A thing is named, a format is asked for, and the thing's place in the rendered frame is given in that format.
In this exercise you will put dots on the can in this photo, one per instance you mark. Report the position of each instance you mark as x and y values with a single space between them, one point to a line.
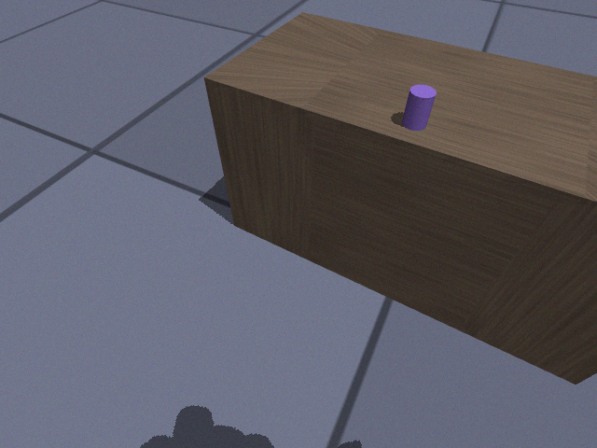
418 107

